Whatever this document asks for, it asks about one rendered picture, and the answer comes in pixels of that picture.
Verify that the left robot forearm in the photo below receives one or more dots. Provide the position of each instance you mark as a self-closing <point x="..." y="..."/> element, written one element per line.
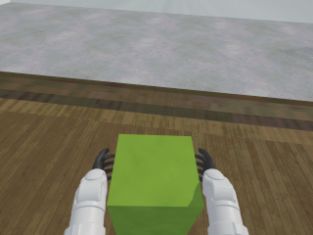
<point x="89" y="205"/>

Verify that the right robot forearm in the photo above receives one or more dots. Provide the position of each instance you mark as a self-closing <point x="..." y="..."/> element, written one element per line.
<point x="224" y="215"/>

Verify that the left robot hand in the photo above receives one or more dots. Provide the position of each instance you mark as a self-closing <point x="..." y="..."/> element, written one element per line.
<point x="99" y="162"/>

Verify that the carton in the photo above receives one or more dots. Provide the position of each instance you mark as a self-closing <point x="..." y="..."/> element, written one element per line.
<point x="155" y="187"/>

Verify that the right robot hand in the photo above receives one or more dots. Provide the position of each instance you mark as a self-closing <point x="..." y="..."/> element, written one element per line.
<point x="207" y="162"/>

